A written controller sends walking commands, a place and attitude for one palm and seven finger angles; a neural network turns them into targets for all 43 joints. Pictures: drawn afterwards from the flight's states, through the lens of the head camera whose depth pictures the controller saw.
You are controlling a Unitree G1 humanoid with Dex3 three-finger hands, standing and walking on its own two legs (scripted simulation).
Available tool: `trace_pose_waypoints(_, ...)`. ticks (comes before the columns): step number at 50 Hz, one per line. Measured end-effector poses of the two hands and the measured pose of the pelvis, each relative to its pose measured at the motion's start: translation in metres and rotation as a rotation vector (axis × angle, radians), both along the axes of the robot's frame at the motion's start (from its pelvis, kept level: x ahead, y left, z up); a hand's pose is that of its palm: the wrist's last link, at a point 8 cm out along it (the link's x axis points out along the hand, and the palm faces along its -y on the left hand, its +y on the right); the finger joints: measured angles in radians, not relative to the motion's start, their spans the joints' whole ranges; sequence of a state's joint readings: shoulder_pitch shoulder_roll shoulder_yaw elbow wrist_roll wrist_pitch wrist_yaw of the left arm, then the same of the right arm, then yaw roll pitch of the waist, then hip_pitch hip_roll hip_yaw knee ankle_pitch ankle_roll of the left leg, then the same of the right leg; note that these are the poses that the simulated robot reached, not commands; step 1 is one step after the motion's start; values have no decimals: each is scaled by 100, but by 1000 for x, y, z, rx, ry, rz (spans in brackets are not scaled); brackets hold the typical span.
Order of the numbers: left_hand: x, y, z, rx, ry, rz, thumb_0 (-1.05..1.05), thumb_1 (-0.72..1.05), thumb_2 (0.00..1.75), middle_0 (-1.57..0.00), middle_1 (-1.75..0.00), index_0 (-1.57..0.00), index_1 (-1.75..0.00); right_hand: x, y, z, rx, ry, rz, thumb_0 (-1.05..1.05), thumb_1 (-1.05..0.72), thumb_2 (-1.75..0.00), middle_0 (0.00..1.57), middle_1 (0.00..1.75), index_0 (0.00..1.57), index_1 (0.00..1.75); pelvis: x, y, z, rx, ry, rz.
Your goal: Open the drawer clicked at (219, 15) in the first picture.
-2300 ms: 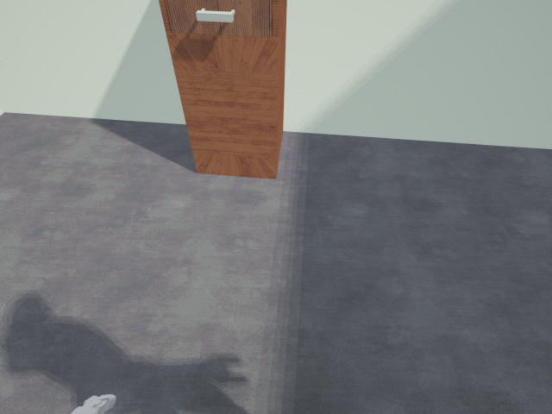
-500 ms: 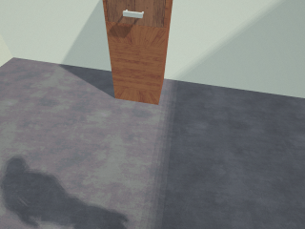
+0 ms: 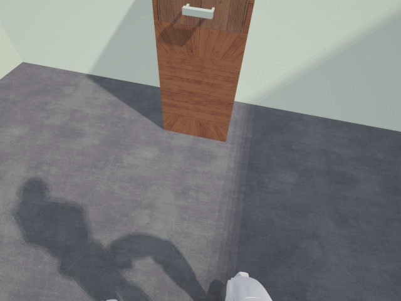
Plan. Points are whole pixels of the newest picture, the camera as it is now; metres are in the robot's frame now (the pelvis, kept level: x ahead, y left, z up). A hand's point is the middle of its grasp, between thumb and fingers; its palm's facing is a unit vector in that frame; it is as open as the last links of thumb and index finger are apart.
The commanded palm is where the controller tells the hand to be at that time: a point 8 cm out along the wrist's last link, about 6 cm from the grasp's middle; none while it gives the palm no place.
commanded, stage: walk to a spot facing it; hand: left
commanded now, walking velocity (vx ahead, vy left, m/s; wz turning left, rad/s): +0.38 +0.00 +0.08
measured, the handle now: (199, 10) +1.17 +0.02 +0.05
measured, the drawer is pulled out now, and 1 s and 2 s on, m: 0.00 0.00 0.00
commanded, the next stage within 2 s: turn to face it in 0.40 s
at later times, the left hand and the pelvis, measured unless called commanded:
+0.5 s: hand (128, 298) +0.16 +0.16 -0.17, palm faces +0.20 -0.96 -0.18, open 7.3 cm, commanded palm none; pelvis +0.23 +0.00 +0.00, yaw +8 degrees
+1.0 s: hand (122, 200) +0.40 +0.22 -0.16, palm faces +0.03 -0.97 -0.25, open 7.4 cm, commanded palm none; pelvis +0.32 +0.03 -0.01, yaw -4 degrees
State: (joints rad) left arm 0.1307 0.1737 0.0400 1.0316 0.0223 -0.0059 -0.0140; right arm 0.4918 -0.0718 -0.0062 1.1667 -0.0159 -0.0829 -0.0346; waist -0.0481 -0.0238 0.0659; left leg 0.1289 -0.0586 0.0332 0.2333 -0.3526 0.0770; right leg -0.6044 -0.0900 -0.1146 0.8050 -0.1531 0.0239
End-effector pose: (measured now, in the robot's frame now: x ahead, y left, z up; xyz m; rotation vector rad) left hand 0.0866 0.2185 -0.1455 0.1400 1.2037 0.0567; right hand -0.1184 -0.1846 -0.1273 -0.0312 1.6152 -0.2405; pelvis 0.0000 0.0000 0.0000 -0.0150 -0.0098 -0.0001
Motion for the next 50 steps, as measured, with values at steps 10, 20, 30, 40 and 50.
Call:
trace_pose_waypoints(10, 120, -24, -2, 30, -151, 57, 1, 91, 90, -20, -30, -20, -30, 130, -47, -32, 8, -6, 57, 1, -90, -90, 20, 30, 21, 30, 109, -26, -21, -5, -41, 53)
trace_pose_waypoints(20, 73, -9, 7, 67, 144, 188, 0, 93, 90, -20, -30, -20, -30, 367, -70, -7, -45, -358, 220, 0, -91, -90, 20, 30, 20, 30, 190, -22, 3, -13, -16, 99)
trace_pose_waypoints(30, 60, -4, -8, -24, 350, 349, 1, 91, 90, -20, -30, -20, -30, 531, 5, -9, -12, -450, 432, 0, -91, -90, 20, 30, 20, 30, 275, 26, -11, -29, -4, 152)
trace_pose_waypoints(40, 163, 38, -6, -4, 304, 215, 1, 91, 90, -20, -30, -20, -30, 557, 31, 7, -42, -564, 258, -4, -93, -90, 20, 30, 21, 30, 311, 48, 0, 3, -34, 21)
trace_pose_waypoints(50, 301, 49, 13, 115, 17, 60, 1, 91, 90, -19, -30, -19, -30, 506, -26, -21, -64, -424, 108, -2, -92, -90, 20, 30, 21, 30, 325, 27, -8, 35, -33, -70)
